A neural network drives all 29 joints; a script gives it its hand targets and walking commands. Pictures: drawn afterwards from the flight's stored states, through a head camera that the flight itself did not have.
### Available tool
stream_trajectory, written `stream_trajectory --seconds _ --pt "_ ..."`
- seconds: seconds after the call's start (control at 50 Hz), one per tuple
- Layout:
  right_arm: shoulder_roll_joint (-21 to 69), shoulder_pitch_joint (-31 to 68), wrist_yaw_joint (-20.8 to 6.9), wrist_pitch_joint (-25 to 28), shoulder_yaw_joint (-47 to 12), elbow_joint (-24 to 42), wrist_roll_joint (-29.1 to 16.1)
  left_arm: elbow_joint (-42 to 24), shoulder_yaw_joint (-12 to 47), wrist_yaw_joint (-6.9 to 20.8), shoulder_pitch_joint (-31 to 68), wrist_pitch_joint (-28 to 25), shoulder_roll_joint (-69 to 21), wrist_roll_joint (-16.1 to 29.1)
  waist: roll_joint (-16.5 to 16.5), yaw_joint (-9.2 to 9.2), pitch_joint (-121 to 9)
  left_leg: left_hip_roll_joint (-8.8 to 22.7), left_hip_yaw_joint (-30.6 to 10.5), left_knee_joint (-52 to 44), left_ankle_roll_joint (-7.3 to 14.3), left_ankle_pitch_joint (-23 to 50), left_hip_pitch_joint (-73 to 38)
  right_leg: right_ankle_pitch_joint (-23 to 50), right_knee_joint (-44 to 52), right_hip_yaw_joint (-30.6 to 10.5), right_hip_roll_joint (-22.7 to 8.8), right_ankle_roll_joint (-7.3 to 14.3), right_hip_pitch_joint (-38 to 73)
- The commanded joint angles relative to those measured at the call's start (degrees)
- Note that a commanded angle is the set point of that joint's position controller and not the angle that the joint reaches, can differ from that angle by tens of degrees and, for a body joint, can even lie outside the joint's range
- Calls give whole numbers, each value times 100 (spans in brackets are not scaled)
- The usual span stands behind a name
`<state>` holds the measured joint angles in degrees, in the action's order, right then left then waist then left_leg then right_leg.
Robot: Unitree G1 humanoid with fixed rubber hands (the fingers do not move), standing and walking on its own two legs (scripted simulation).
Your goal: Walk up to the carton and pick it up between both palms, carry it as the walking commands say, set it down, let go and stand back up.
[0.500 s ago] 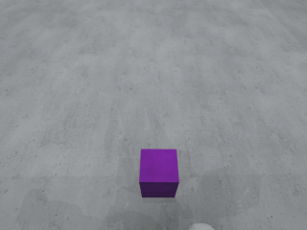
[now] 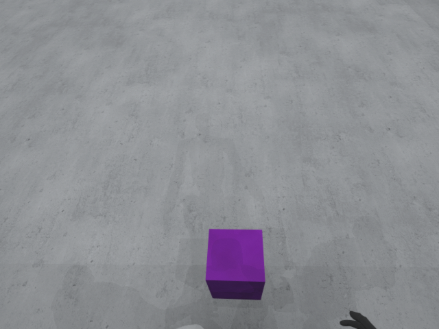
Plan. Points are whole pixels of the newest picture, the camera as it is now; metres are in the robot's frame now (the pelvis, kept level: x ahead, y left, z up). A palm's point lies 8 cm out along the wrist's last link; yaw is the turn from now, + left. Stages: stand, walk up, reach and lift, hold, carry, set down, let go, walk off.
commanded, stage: walk up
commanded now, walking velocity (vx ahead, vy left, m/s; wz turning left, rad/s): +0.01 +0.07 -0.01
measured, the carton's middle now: (235, 266) +0.41 +0.01 -0.63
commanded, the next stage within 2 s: stand in 0.26 s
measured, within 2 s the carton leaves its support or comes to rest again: neither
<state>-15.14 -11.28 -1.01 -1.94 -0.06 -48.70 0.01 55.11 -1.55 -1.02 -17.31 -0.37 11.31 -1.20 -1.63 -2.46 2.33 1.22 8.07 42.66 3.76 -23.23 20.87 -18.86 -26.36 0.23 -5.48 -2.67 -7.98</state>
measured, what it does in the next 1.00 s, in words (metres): steps on the spot: left foot, then right foot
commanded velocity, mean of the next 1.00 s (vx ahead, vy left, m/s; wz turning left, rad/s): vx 0.00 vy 0.00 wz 0.00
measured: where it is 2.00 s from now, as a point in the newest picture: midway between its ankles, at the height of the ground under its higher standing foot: outside the picture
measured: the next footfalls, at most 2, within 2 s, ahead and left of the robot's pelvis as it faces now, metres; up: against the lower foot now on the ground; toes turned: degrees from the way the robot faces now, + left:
left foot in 0.04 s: +0.06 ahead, +0.11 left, +0.00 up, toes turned +6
right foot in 0.38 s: +0.06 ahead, -0.13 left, +0.00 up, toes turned +2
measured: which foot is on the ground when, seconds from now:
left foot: up 0.00-0.02, down 0.04-1.00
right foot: down 0.00-0.06, up 0.08-0.36, down 0.38-1.00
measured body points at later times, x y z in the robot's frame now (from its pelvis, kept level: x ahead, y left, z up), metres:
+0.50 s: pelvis +0.02 +0.02 -0.01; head +0.03 +0.01 +0.44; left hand +0.06 +0.27 -0.15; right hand +0.08 -0.21 -0.16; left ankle +0.02 +0.10 -0.74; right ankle +0.02 -0.13 -0.74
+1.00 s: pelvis +0.00 +0.02 -0.01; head +0.01 +0.01 +0.44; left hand +0.05 +0.27 -0.15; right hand +0.06 -0.22 -0.15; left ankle +0.02 +0.10 -0.74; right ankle +0.02 -0.13 -0.74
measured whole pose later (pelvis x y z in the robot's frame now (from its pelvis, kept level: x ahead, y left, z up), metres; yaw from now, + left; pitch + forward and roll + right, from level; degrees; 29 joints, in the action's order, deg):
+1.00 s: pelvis +0.00 +0.02 -0.01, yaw -1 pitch -2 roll +0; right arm -11.4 -16.6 1.9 -1.6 -0.1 -48.8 0.0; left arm 55.1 -1.6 -1.2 -15.4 2.3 11.1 -0.8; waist -1.6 -0.4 2.3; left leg 1.3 8.9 33.7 3.1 -17.1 14.3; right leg -16.3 -33.7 0.2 -3.5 -3.1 -14.9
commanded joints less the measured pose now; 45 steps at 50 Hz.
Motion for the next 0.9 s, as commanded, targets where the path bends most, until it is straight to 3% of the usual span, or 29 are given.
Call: stream_trajectory --seconds 0.0,0.02,0.04,0.06,0.08,0.1,0.12,0.16,0.22,0.24,0.26,0.3,0.32,0.34,0.36,0.38,0.4,0.44,0.5,0.54,0.58,0.62,0.7,0.78,0.82,0.88 --pt "-465 -1167 139 359 360 -362 109 -296 -174 -76 -194 -11 509 211 216 543 -1323 1228 -1114 -2333 -86 5288 -2786 1588 -1480 -55 -194 222 -689" --pt "-647 -1320 183 397 458 -482 102 -360 -40 -86 -168 33 240 160 -859 540 -1394 2094 -1786 -1825 156 7924 -3514 -1417 -2129 217 214 113 -1859" --pt "-712 -1406 224 385 466 -521 24 -366 -72 -106 22 158 361 118 -618 515 -1244 2150 -1602 -1738 311 8111 -3131 -1741 -2301 -78 254 214 -1729" --pt "-469 -1259 239 381 376 -434 13 -266 -99 -92 -51 220 426 137 -307 401 -898 2110 -1449 -1764 273 7432 -2705 -1527 -2366 -25 300 272 -1687" --pt "-370 -1048 268 342 327 -378 18 -263 -89 -71 -32 256 325 91 -418 291 -525 1986 -1341 -1732 164 7176 -2466 -1298 -2432 13 279 238 -1756" --pt "-377 -703 305 328 343 -272 20 -294 -28 -63 35 301 226 86 -797 381 -448 1926 -1406 -2008 391 6428 -2319 -1257 -2327 63 260 181 -1733" --pt "-335 -445 315 308 323 -144 14 -283 -18 -38 125 328 366 93 -930 360 -459 1699 -1295 -2010 478 6327 -2230 -1035 -2289 71 266 160 -1599" --pt "-285 -524 319 299 318 -166 70 -279 -55 -36 106 327 400 76 -838 288 -524 1692 -1101 -1898 531 6505 -1994 -1009 -2223 246 312 169 -1405" --pt "-224 -475 339 279 337 -148 86 -297 -44 -71 252 313 353 62 -699 281 -498 1528 -960 -1926 583 5679 -1736 -761 -1647 348 339 175 -1224" --pt "-221 -445 341 261 342 -131 94 -298 -45 -80 280 310 350 59 -696 267 -452 1493 -949 -1941 579 5271 -1599 -648 -1435 368 344 168 -1154" --pt "-253 -395 329 193 330 -108 100 -380 -10 -57 244 251 263 47 -872 242 -469 1249 -876 -2043 498 4172 -1191 -161 -1052 367 397 145 -832" --pt "-202 -254 323 133 340 -62 96 -266 -37 -66 72 192 307 -1 -588 91 -358 1000 -765 -1968 219 2736 -809 810 -99 482 420 169 -309" --pt "-84 -350 317 146 314 -44 78 -247 -66 -79 62 145 431 -41 -282 128 -447 823 -700 -1860 60 2180 -684 1283 71 259 193 214 -74" --pt "3 -442 325 142 343 -61 46 -291 -57 -90 155 113 614 -50 272 197 -433 571 -526 -1606 -116 1634 -646 1803 266 -172 -197 307 -143" --pt "43 -519 328 132 386 -81 32 -350 -34 -84 236 105 782 -55 670 290 -391 354 -457 -1373 -243 1031 -759 1960 487 -612 -522 483 -497" --pt "80 -666 314 121 392 -110 38 -349 -22 -80 295 107 808 -45 789 355 -354 276 -508 -1377 -305 814 -946 1763 609 -815 -660 630 -746" --pt "98 -750 307 117 384 -150 41 -369 -19 -95 376 104 775 -35 879 370 -276 298 -523 -1396 -310 925 -1090 1517 707 -889 -677 663 -930" --pt "-6 -762 292 125 422 -180 52 -455 -9 -102 521 117 706 -10 820 374 -150 475 -684 -1558 -251 1139 -1228 1004 711 -688 -429 528 -1264" --pt "-243 -709 302 160 492 -147 97 -508 -9 -91 514 161 526 0 140 332 -43 957 -1135 -2205 -83 1321 -1047 827 -17 -35 105 294 -1226" --pt "-444 -644 322 186 548 -100 138 -483 -35 -74 399 197 447 4 -386 282 -6 1339 -1430 -2578 170 1499 -769 601 -720 337 339 189 -1032" --pt "-524 -567 326 189 559 -55 153 -471 -47 -55 330 215 432 8 -548 252 64 1510 -1497 -2689 374 1686 -570 247 -1018 428 432 180 -930" --pt "-507 -484 321 174 557 -12 152 -452 -48 -38 257 208 433 -2 -513 209 75 1453 -1400 -2702 363 1430 -339 177 -953 426 429 194 -722" --pt "-330 -460 307 120 533 -8 128 -394 -45 -29 189 173 475 -37 -100 205 234 962 -1072 -2545 -4 209 -103 613 -167 125 191 276 -628" --pt "-180 -616 276 94 492 -85 113 -445 -32 -44 312 166 583 -52 364 315 367 665 -866 -2217 -212 46 -469 26 520 -411 -64 368 -1196" --pt "-228 -657 270 108 505 -100 116 -496 -31 -46 375 166 575 -35 276 351 395 733 -949 -2276 -196 94 -584 -40 471 -379 -7 353 -1344" --pt "-373 -608 283 141 545 -81 145 -512 -52 -40 343 163 506 -14 -85 319 368 996 -1173 -2614 -82 168 -473 378 -65 8 210 283 -1151"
